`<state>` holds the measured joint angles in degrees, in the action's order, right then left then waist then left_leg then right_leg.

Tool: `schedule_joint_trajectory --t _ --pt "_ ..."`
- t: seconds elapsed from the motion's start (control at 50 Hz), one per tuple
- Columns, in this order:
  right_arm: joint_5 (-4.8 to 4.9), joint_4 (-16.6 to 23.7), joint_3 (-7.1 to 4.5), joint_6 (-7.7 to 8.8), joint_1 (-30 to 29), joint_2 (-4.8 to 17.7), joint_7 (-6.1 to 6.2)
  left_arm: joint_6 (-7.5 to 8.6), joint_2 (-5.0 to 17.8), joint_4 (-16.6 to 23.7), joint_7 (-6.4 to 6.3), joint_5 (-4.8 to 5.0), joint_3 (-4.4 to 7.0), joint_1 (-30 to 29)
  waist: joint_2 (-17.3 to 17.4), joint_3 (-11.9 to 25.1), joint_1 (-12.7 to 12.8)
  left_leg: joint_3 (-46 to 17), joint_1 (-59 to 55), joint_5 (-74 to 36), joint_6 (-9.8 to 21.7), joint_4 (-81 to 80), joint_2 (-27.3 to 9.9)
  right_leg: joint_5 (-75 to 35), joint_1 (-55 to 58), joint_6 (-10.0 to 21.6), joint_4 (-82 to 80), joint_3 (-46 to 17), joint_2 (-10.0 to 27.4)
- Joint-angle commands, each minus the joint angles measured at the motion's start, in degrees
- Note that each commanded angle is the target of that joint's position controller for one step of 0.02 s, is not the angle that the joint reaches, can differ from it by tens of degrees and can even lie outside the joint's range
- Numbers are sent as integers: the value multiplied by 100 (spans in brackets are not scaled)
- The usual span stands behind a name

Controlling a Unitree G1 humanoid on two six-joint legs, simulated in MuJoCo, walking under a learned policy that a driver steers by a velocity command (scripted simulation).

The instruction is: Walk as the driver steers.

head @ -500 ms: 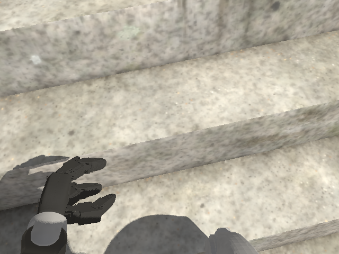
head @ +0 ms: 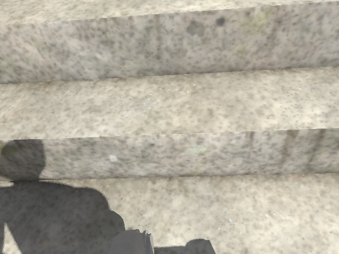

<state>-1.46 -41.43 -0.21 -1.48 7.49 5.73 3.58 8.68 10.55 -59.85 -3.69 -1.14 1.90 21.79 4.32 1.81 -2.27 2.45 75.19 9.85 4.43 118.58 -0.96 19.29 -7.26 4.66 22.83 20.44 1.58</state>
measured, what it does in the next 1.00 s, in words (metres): climbs: left foot 0.21 m higher, then right foot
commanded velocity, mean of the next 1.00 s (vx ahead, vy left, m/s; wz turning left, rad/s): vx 0.12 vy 0.00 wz -0.06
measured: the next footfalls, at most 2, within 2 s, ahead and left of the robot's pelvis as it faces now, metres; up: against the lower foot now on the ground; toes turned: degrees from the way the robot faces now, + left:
left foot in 0.12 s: +0.15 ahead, +0.12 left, +0.21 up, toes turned +16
right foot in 0.64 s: +0.25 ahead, -0.09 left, +0.20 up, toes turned +30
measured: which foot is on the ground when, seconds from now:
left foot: up 0.00-0.10, down 0.12-0.60, up 0.62-1.00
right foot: down 0.00-0.18, up 0.20-0.62, down 0.64-1.00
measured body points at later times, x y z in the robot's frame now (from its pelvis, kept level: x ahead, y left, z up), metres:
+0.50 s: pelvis +0.17 +0.01 +0.18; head +0.15 -0.01 +0.63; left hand +0.26 +0.28 +0.12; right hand +0.41 -0.16 +0.09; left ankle +0.11 +0.11 -0.53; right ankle +0.19 -0.08 -0.30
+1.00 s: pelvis +0.20 -0.06 +0.20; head +0.25 -0.07 +0.65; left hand +0.27 +0.22 +0.09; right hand +0.50 -0.23 +0.17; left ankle +0.21 +0.06 -0.35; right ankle +0.22 -0.11 -0.53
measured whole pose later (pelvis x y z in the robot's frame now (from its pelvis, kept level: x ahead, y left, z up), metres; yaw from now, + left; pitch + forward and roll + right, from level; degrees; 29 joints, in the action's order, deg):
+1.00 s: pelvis +0.20 -0.06 +0.20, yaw -4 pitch +5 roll +1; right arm -3.0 -28.6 2.0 -0.6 -5.7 7.2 2.3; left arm 0.9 12.5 -40.0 -6.3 -0.2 5.9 18.4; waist -0.4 -1.1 7.2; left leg -4.0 50.3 16.9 0.4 93.3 7.4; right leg 7.5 -16.4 5.6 26.1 -29.8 -19.0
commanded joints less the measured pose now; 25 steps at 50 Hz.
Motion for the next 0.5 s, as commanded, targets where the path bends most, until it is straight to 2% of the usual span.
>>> schedule_joint_trajectory --t 0.02,0.04,0.06,0.08,0.1,0.12,0.14,0.16,0.18,0.2,0.22,0.24,0.26,0.28,0.3,0.32,0.34,0.36,0.38,0.4,0.42,0.44,0.46,0.48,0.5 --pt "-103 1146 44 -41 -1388 -106 -74 -104 672 303 -94 -38 164 554 -1046 173 110 230 1508 1145 -121 -111 -320 -4297 2240 -11 -705 -1038 1519" --pt "-151 1322 32 -103 -1571 -72 -80 -159 651 392 -111 -57 173 584 -894 113 125 281 1525 1410 -109 -265 -406 -4778 2370 22 -740 -961 1589" --pt "-58 1459 130 -145 -1663 16 -165 -231 811 556 -103 23 199 340 -838 142 182 954 504 1827 -134 -1827 -400 -5221 1958 158 -1088 -507 1242" --pt "221 1606 227 -160 -1790 -56 -233 -250 1036 679 -121 119 241 -79 -1163 102 -73 1143 -1491 2887 161 -3800 -296 -6789 907 79 -1289 -134 1112" --pt "276 1473 195 -293 -1322 90 -208 -292 1242 740 -189 144 271 166 -1182 580 -102 1497 -2912 3165 251 -4401 201 -8672 763 269 -914 -170 1343" --pt "340 1154 40 -416 -700 324 -200 -388 1428 806 -192 233 332 517 -1078 987 43 2071 -3624 3632 276 -4768 820 -10199 1138 263 -116 -178 1548" --pt "154 929 -26 -351 551 619 -182 -413 1926 1013 -7 359 373 520 -1731 1853 -312 1148 -4724 3386 654 -4894 1008 -11818 1273 149 1628 -250 1883" --pt "-42 694 -239 -359 1525 1021 -74 -326 2315 1554 224 391 488 -307 -1400 2337 -1151 -682 -6301 2381 1345 -5251 562 -11159 -523 -219 3311 -470 1483" --pt "113 816 -453 -348 1390 1493 36 -317 1954 1987 481 345 395 -934 -105 2563 -1274 -2270 -6932 2198 1775 -7215 324 -5197 -1616 -383 5190 -697 614" --pt "152 1127 -660 -388 417 1955 134 -303 1114 2447 700 146 215 -1667 562 2154 -1019 -4657 -6623 2227 2358 -8522 -251 -685 -3430 -605 8076 -1534 -457" --pt "-8 1228 -663 -294 294 1899 40 -294 684 2871 681 -87 122 -1923 -286 1747 -800 -5434 -6406 44 2434 -8693 -597 -270 -4406 -691 10124 -2576 -437" --pt "-125 932 -627 -151 644 1900 132 -390 125 3376 512 -132 -66 -2327 -492 1077 -606 -4659 -5911 685 1892 -8474 -386 -113 -4814 -579 10593 -2706 -442" --pt "-254 606 -564 -30 758 1692 108 -447 -215 3506 327 -209 -229 -1975 -693 356 -181 -4111 -5489 1410 1472 -8445 -147 -29 -5310 -542 10685 -2840 -431" --pt "-445 425 -443 115 590 1334 66 -527 -389 3501 181 -379 -308 -1448 -687 43 283 -2938 -5348 1334 899 -7944 -71 225 -5654 -524 10970 -2906 -387" --pt "-400 315 -328 264 534 1106 -64 -642 -499 3348 97 -403 -371 -1092 -567 -18 582 -2115 -5362 891 601 -7932 -51 217 -5722 -406 11116 -2904 -321" --pt "-282 289 -252 352 283 1017 -172 -785 -249 3250 22 -326 -343 -666 -486 -94 945 -1419 -5042 773 299 -8081 50 -5 -5294 -489 10089 -2598 -223" --pt "-212 545 -213 448 -460 1174 -159 -924 195 3278 -77 -150 -218 -551 -277 -205 1292 -1262 -4186 541 236 -8549 18 -202 -4514 -673 9311 -2422 -346" --pt "-211 719 -180 486 -1392 1141 -125 -1074 720 3143 -122 -14 -49 -150 -195 -330 1781 -1115 -2989 471 374 -8523 -57 -787 -3361 -888 8498 -2182 -371" --pt "-281 646 -134 564 -1518 1154 -45 -1196 817 2942 -200 84 112 62 -18 -44 1795 -1249 -3089 -539 688 -8354 -428 -819 -3125 -986 9905 -1894 -666" --pt "-278 532 -133 663 -1317 1159 -62 -1215 878 2826 -200 150 175 322 -220 142 1679 -1059 -3319 -572 629 -8575 -535 -911 -2888 -999 9797 -1802 -700" --pt "-226 452 -143 752 -926 1249 -62 -1240 818 2911 -217 149 209 106 -228 -100 1376 -997 -3743 -970 572 -8795 -695 -642 -3197 -936 9503 -2019 -679" --pt "-190 358 -215 831 -391 1557 -65 -1235 662 3212 -224 84 159 -458 -188 -265 1009 -1145 -4782 -1900 583 -9069 -994 37 -3991 -765 9121 -2256 -613" --pt "-245 339 -334 848 -63 1856 -39 -1223 629 3392 -249 16 151 -715 -82 -219 827 -1276 -5747 -2449 588 -9226 -1251 475 -4490 -640 8843 -2354 -567" --pt "-303 342 -435 831 18 2006 -11 -1193 638 3389 -237 -10 180 -719 240 40 704 -1345 -6502 -3283 645 -9249 -1521 976 -4760 -547 9253 -2337 -664" --pt "-311 443 -472 809 2 2001 21 -1166 723 3426 -190 -72 211 -811 152 248 672 -1194 -7174 -3836 584 -9111 -1665 1364 -4981 -464 9096 -2492 -593"
Velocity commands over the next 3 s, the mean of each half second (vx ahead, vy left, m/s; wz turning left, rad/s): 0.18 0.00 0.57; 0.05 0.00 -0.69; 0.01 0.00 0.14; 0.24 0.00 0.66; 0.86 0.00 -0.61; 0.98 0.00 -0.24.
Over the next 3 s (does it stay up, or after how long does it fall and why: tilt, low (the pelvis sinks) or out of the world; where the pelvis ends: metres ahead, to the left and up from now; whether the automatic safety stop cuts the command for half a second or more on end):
stays up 0.35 0.06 0.28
